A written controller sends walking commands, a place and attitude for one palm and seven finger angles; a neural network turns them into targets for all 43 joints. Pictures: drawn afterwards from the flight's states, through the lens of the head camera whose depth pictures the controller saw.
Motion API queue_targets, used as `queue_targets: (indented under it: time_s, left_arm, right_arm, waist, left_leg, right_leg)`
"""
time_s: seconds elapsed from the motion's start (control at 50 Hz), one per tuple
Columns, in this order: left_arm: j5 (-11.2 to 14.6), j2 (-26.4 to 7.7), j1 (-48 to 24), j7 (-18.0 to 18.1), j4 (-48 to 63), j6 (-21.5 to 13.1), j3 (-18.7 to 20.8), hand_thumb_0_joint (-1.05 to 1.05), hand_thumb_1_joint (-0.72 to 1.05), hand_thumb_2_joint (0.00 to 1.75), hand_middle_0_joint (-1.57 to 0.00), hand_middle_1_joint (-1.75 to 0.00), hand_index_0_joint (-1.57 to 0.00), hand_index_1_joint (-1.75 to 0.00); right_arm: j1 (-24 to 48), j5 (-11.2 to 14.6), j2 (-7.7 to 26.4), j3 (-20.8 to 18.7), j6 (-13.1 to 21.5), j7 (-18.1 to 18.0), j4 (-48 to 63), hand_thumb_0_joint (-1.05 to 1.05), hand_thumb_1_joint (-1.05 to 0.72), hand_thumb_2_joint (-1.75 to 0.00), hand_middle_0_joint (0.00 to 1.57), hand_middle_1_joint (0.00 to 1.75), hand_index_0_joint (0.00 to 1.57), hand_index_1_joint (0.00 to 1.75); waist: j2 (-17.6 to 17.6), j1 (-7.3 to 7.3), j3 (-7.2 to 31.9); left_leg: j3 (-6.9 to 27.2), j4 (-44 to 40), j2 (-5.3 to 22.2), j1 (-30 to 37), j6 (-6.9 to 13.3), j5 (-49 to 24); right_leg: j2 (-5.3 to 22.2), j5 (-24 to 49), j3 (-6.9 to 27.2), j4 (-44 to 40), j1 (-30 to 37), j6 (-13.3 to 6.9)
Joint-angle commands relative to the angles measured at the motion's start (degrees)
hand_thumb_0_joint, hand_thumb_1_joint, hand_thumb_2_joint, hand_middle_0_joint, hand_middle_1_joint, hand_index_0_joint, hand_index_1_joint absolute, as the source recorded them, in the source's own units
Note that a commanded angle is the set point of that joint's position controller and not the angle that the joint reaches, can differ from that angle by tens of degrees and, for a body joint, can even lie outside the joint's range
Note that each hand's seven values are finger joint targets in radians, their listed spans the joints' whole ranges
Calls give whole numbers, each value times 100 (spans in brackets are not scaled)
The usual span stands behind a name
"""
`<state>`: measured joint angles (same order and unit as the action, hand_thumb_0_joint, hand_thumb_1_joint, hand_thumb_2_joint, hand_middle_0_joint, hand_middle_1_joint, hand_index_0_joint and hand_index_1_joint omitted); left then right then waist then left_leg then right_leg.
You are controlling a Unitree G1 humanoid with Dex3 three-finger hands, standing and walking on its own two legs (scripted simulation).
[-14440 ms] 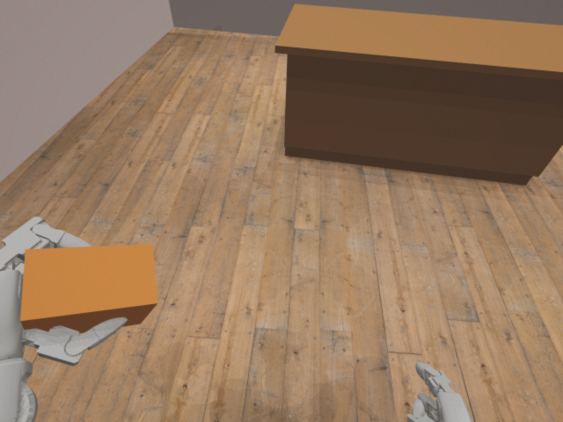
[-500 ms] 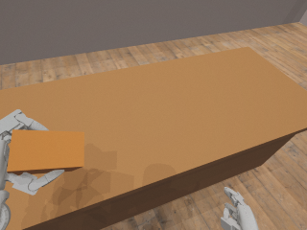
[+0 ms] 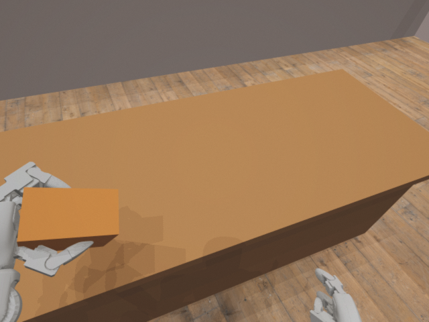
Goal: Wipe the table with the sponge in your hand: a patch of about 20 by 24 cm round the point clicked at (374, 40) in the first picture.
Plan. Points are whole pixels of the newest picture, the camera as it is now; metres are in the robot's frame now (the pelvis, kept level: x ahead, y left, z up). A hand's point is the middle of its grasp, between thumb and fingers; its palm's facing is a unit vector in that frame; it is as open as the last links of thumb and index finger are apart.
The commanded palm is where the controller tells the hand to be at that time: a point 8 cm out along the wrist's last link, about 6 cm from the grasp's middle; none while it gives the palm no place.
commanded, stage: look again from close up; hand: left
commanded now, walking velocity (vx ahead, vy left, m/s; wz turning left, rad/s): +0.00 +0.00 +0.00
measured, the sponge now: (83, 220) +0.22 +0.22 +0.13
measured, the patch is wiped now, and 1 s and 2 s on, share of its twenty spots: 0.00 0.00 0.00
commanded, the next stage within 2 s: come to a stop and stand still in 0.04 s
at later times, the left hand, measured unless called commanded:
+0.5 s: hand (52, 214) +0.23 +0.26 +0.14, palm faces +0.29 -0.86 -0.42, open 10.0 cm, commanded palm +0.17 +0.31 +0.17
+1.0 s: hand (36, 205) +0.23 +0.28 +0.16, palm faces +0.40 -0.85 -0.35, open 10.0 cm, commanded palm +0.17 +0.30 +0.17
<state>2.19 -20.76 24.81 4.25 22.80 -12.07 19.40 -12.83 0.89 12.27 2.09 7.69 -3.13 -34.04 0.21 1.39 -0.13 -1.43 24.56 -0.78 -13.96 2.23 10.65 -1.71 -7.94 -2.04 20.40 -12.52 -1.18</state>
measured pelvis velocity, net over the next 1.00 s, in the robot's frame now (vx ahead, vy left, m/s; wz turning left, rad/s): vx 0.02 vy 0.02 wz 0.02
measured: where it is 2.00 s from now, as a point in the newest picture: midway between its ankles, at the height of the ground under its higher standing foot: outside the picture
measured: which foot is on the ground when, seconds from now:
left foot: down 0.00-1.00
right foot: down 0.00-1.00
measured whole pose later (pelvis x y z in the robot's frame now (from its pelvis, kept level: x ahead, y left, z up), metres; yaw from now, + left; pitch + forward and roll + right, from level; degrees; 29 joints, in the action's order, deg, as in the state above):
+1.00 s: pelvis +0.02 +0.02 +0.00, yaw +1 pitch +0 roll -2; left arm 3.0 -21.3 23.6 5.0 26.8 -13.7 20.9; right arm -11.2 0.6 10.9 2.0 8.1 -2.4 -32.3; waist -2.4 2.0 -2.8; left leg -0.8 26.2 -2.4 -13.2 3.7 12.9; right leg 0.0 -10.4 -2.8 21.7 -11.1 0.5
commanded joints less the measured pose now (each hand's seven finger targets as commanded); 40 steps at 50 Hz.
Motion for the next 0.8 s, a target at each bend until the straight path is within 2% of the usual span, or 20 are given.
queue_targets:
  time_s: [0.0, 0.14, 0.16, 0.18, 0.2, 0.22, 0.24, 0.28, 0.32, 0.34, 0.38, 0.42, 0.44, 0.46, 0.56, 0.66, 0.72, 0.74, 0.76, 0.78]
  left_arm:
    - [38, -929, -567, 138, 1166, -301, 501, 0, 10, 130, -120, -160, -120, -160]
    - [-4, -1184, -598, 196, 1631, -328, 725, 0, 10, 130, -120, -160, -120, -160]
    - [-890, -5669, -6411, 211, 2890, -918, 3890, 0, 10, 130, -120, -160, -120, -160]
    - [-211, -1950, -3088, -23, -535, -664, 1541, 0, 10, 130, -120, -160, -120, -160]
    - [31, -1582, -1321, 0, -344, -619, 1318, 0, 10, 130, -120, -160, -120, -160]
    - [124, -1004, -1005, -42, -158, -585, 786, 0, 10, 130, -120, -160, -120, -160]
    - [216, -598, -735, -106, 280, -679, 465, 0, 10, 130, -120, -160, -120, -160]
    - [179, -691, -335, -65, 962, -761, 326, 0, 10, 130, -120, -160, -120, -160]
    - [115, -758, -170, 1, 1305, -762, 290, 0, 10, 130, -120, -160, -120, -160]
    - [107, -902, -120, 63, 1440, -759, 467, 0, 10, 130, -120, -160, -120, -160]
    - [96, -1238, -328, 122, 1534, -793, 846, 0, 10, 130, -120, -160, -120, -160]
    - [144, -1467, -517, 159, 1513, -822, 1179, 0, 10, 130, -120, -160, -120, -160]
    - [139, -1808, -773, 196, 1754, -824, 1472, 0, 10, 130, -120, -160, -120, -160]
    - [176, -1548, -828, 165, 1602, -853, 1287, 0, 10, 130, -120, -160, -120, -160]
    - [163, -1051, -965, 111, 1656, -813, 737, 0, 10, 130, -120, -160, -120, -160]
    - [106, -632, -440, 120, 1310, -630, 348, 0, 10, 130, -120, -160, -120, -160]
    - [107, -859, -408, 160, 1206, -545, 589, 0, 10, 130, -120, -160, -120, -160]
    - [94, -1054, -461, 192, 1362, -530, 803, 0, 10, 130, -120, -160, -120, -160]
    - [134, -889, -433, 156, 1246, -542, 683, 0, 10, 130, -120, -160, -120, -160]
    - [140, -1036, -530, 161, 1394, -556, 799, 0, 10, 130, -120, -160, -120, -160]
  right_arm:
    - [612, -12, 688, -295, 326, -30, 943, 0, -90, -90, 20, 30, 20, 30]
    - [679, -16, 686, -302, 367, -26, 925, 0, -90, -90, 20, 30, 20, 30]
    - [-212, -319, 783, -309, 529, 48, 756, 0, -90, -90, 20, 30, 20, 30]
    - [336, -75, 132, -80, 425, 38, 542, 0, -90, -90, 20, 30, 20, 30]
    - [393, -86, 502, -375, 499, 25, 830, 0, -90, -90, 20, 30, 20, 30]
    - [236, -42, 642, -434, 525, 80, 895, 0, -90, -90, 20, 30, 20, 30]
    - [464, 33, 608, -452, 581, 177, 892, 0, -90, -90, 20, 30, 20, 30]
    - [424, 12, 680, -394, 563, 279, 905, 0, -90, -90, 20, 30, 20, 30]
    - [453, 30, 653, -388, 595, 319, 943, 0, -90, -90, 20, 30, 20, 30]
    - [602, 76, 630, -358, 616, 316, 960, 0, -90, -90, 20, 30, 20, 30]
    - [464, 26, 645, -386, 628, 233, 976, 0, -90, -90, 20, 30, 20, 30]
    - [458, 5, 635, -394, 630, 133, 967, 0, -90, -90, 20, 30, 20, 30]
    - [574, 16, 637, -366, 619, 94, 948, 0, -90, -90, 20, 30, 20, 30]
    - [530, -8, 593, -350, 597, 53, 929, 0, -90, -90, 20, 30, 20, 30]
    - [456, -37, 593, -328, 630, 86, 819, 0, -90, -90, 20, 30, 20, 30]
    - [416, -46, 642, -345, 509, 211, 804, 0, -90, -90, 20, 30, 20, 30]
    - [480, -29, 655, -379, 378, 161, 891, 0, -90, -90, 20, 30, 20, 30]
    - [565, -2, 633, -371, 343, 144, 906, 0, -90, -90, 20, 30, 20, 30]
    - [552, -43, 616, -335, 284, 128, 945, 0, -90, -90, 20, 30, 20, 30]
    - [566, -27, 610, -354, 271, 100, 999, 0, -90, -90, 20, 30, 20, 30]
  waist:
    - [104, -42, 491]
    - [506, -43, 728]
    - [-466, -33, -501]
    - [-413, -93, 781]
    - [-100, 232, 310]
    - [300, 85, 564]
    - [1094, 47, 766]
    - [1207, 101, 638]
    - [638, 128, 482]
    - [549, 107, 467]
    - [-253, 100, 576]
    - [-494, 78, 666]
    - [-212, 48, 741]
    - [-90, 37, 820]
    - [811, 7, 1043]
    - [439, -5, 834]
    - [142, -5, 649]
    - [207, -18, 628]
    - [130, -22, 639]
    - [244, -24, 695]
  left_leg:
    - [688, -522, 491, 204, -56, 402]
    - [741, -617, 547, 272, -103, -65]
    - [241, 132, 636, -944, 11, 227]
    - [432, 150, 279, 75, 30, -86]
    - [426, 34, 318, 29, -117, 269]
    - [410, -118, 219, 74, -112, 503]
    - [451, -285, 324, 251, -56, 432]
    - [743, -746, 542, -440, -7, 806]
    - [865, -949, 624, -855, 29, 1149]
    - [853, -974, 662, -807, 36, 1008]
    - [914, -811, 623, -713, -16, 625]
    - [863, -570, 542, -364, -79, -28]
    - [823, -510, 532, -163, -107, -410]
    - [852, -459, 536, -75, -137, -762]
    - [711, -118, 619, 682, -311, -2352]
    - [711, -184, 667, 391, -380, -2195]
    - [767, -334, 634, 33, -361, -1365]
    - [733, -378, 602, 78, -373, -1341]
    - [723, -406, 589, -7, -329, -1168]
    - [750, -422, 565, 1, -335, -1126]
  right_leg:
    - [597, -618, 683, -571, -87, -40]
    - [540, 57, 563, -191, 271, -54]
    - [675, -213, 653, -609, -505, 519]
    - [866, -912, 584, -311, -466, -27]
    - [733, -1063, 1137, -717, -291, -81]
    - [752, -1220, 1088, -484, 51, -189]
    - [670, -823, 865, -160, 130, -177]
    - [494, -642, 502, 260, 602, -40]
    - [388, -559, 374, 444, 835, 42]
    - [360, -411, 282, 499, 841, 59]
    - [382, -230, 253, 439, 869, 93]
    - [449, 103, 311, 371, 755, 84]
    - [462, 287, 303, 428, 709, 86]
    - [499, 405, 220, 464, 715, 75]
    - [518, 823, 202, 490, 508, 10]
    - [474, 853, 170, 327, 604, 20]
    - [522, 751, 310, 197, 682, 16]
    - [476, 779, 297, 183, 664, 15]
    - [481, 738, 249, 136, 690, 20]
    - [485, 772, 299, 136, 760, 9]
